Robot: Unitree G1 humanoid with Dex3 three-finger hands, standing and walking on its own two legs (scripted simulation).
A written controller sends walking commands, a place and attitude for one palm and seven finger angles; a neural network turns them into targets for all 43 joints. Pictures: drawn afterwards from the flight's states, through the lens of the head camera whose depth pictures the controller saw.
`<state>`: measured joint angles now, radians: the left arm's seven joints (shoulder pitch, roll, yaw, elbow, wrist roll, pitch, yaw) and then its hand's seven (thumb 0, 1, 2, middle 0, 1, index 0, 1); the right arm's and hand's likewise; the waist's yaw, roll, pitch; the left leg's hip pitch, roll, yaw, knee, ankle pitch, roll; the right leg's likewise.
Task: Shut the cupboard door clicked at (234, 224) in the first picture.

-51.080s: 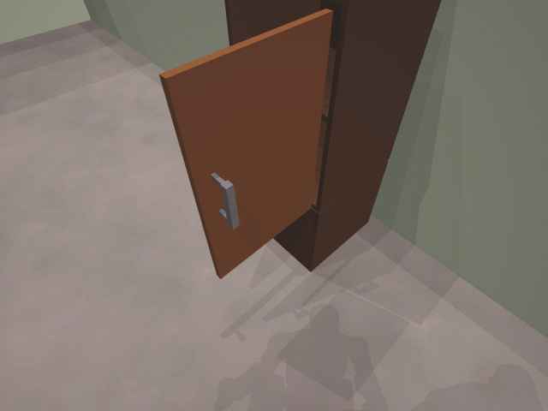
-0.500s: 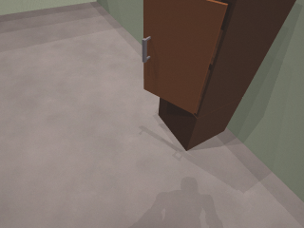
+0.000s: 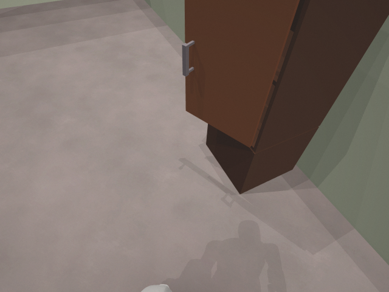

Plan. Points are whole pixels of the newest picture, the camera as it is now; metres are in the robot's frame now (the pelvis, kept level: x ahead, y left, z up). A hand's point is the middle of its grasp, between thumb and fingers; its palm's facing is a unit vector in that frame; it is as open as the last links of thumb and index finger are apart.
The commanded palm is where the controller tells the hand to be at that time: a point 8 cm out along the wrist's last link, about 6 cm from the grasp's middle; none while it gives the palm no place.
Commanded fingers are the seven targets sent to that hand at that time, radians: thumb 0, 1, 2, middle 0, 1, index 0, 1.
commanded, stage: walk to a spot facing it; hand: left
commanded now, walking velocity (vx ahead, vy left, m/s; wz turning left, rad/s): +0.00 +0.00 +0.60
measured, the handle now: (188, 58) +0.91 +0.07 -0.02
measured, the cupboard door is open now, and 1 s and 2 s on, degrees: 25 25 25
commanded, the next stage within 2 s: none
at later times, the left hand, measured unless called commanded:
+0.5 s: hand (91, 279) +0.17 +0.24 -0.14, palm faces +0.29 -0.91 -0.28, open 7.4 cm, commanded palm none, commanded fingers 0.00 0.90 0.90 -0.20 -0.30 -0.20 -0.30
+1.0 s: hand out of the picture +0.01 +0.19 -0.19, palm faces +0.64 -0.72 -0.27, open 7.4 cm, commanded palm none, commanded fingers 0.00 0.90 0.90 -0.20 -0.30 -0.20 -0.30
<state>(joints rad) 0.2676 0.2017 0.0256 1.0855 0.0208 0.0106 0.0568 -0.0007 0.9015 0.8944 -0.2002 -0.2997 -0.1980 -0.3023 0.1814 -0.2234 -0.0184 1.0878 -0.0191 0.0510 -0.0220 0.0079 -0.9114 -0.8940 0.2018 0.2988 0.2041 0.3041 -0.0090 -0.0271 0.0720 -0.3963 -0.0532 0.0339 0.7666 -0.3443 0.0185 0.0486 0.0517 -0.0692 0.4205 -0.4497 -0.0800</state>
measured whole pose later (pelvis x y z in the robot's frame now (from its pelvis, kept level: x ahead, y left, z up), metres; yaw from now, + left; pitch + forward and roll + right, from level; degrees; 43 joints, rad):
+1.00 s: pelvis +0.14 +0.00 -0.01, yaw +39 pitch +0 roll +0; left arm 0.26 0.29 0.08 0.91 0.01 0.06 0.03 0.00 0.90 0.89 -0.20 -0.30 -0.20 -0.30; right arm 0.07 -0.25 -0.04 0.84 -0.02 0.03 0.03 0.01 -0.91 -0.89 0.20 0.30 0.20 0.30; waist 0.03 -0.08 0.14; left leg -0.34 -0.02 0.05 0.69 -0.34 0.05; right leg -0.36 -0.13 -0.09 1.04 -0.58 0.06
